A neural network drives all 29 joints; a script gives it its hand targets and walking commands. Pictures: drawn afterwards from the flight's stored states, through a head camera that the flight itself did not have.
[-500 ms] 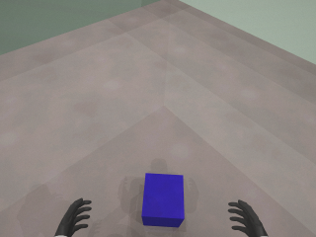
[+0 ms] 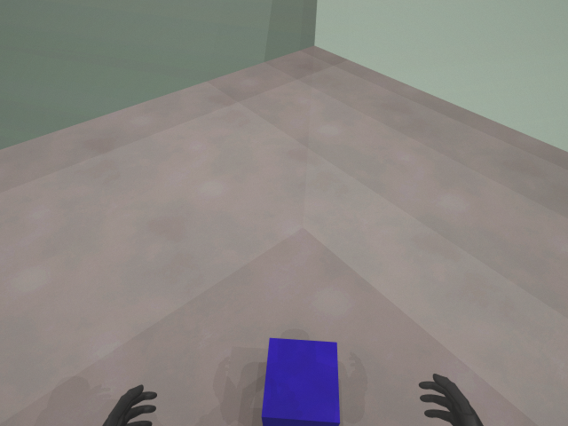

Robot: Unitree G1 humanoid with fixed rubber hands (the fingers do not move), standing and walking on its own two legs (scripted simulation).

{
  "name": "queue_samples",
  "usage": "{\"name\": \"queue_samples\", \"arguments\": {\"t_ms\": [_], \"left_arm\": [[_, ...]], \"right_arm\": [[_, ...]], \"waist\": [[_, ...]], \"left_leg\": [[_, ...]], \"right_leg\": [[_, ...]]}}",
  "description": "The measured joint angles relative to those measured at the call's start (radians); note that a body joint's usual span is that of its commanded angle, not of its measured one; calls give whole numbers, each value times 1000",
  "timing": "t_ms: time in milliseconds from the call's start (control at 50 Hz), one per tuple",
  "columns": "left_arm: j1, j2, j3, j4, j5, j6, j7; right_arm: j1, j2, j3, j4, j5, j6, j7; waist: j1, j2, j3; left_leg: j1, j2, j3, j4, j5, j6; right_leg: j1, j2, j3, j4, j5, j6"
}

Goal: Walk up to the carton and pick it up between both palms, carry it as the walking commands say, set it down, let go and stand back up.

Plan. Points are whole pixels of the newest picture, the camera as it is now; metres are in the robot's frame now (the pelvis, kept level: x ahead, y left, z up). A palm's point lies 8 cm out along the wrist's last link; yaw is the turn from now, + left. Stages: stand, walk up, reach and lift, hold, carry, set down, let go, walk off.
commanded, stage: stand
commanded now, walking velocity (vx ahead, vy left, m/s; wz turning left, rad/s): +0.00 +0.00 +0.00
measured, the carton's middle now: (300, 391) +0.39 -0.05 -0.65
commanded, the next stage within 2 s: none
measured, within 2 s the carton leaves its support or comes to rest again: neither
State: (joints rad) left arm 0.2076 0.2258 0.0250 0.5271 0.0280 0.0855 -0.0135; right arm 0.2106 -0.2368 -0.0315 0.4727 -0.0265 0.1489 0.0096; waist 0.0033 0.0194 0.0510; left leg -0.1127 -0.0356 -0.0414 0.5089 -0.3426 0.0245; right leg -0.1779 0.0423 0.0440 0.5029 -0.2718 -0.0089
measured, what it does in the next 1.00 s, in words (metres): stands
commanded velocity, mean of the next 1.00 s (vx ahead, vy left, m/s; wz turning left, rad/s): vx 0.00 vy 0.00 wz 0.00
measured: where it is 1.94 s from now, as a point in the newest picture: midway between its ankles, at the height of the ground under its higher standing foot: outside the picture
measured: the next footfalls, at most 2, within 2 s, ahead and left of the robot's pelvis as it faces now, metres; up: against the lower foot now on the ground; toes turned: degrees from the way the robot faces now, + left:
none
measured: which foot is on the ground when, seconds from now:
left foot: down 0.00-1.00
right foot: down 0.00-1.00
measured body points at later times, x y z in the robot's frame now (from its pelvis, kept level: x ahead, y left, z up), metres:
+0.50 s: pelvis +0.01 -0.01 +0.00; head +0.01 -0.02 +0.45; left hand +0.13 +0.29 -0.09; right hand +0.15 -0.30 -0.10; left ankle -0.04 +0.10 -0.74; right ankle +0.00 -0.11 -0.74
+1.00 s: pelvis +0.00 -0.02 +0.01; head -0.01 -0.02 +0.46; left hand +0.10 +0.30 -0.10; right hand +0.12 -0.32 -0.10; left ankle -0.04 +0.10 -0.74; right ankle +0.00 -0.12 -0.74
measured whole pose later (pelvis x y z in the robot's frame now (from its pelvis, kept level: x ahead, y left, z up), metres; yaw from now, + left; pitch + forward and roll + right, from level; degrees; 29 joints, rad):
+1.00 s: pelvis +0.00 -0.02 +0.01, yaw +2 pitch -2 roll +0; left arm 0.13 0.36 0.03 0.98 0.03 -0.01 0.01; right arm 0.18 -0.38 0.00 0.91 -0.03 -0.01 -0.03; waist 0.01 0.02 0.01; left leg -0.07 -0.02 -0.07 0.37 -0.26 0.00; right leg -0.13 0.04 0.01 0.38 -0.21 -0.03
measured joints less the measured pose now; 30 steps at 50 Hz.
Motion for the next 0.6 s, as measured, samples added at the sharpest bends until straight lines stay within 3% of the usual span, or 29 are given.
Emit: {"name": "queue_samples", "arguments": {"t_ms": [180,600], "left_arm": [[-6,92,23,174,15,-60,31],[-52,113,5,346,3,-86,34]], "right_arm": [[-8,-92,-17,176,-10,-109,-25],[-26,-124,18,342,-2,-148,-39]], "waist": [[-2,11,-43],[4,6,-45]], "left_leg": [[-38,-2,-12,-12,7,-6],[18,12,-34,-86,37,-20]], "right_leg": [[-39,-5,-15,0,-5,-7],[23,1,-37,-74,19,-22]]}}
